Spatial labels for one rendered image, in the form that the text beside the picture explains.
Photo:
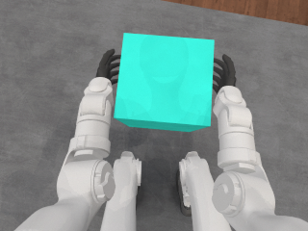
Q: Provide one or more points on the robot left thigh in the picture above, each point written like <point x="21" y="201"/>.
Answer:
<point x="120" y="210"/>

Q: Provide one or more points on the robot left upper arm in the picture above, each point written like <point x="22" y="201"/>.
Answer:
<point x="83" y="187"/>

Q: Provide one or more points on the left robot hand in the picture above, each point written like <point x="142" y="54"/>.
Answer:
<point x="105" y="66"/>

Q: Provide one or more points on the left robot forearm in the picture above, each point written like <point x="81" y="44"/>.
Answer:
<point x="91" y="139"/>

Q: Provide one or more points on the robot right upper arm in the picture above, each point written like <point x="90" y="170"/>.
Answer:
<point x="247" y="202"/>

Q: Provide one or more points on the robot left shin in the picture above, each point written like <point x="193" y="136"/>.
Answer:
<point x="125" y="154"/>

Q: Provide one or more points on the right robot hand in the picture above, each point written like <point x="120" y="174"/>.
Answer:
<point x="227" y="73"/>

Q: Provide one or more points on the carton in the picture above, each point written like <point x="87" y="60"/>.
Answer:
<point x="165" y="83"/>

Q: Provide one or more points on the right robot forearm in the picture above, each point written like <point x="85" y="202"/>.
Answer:
<point x="237" y="150"/>

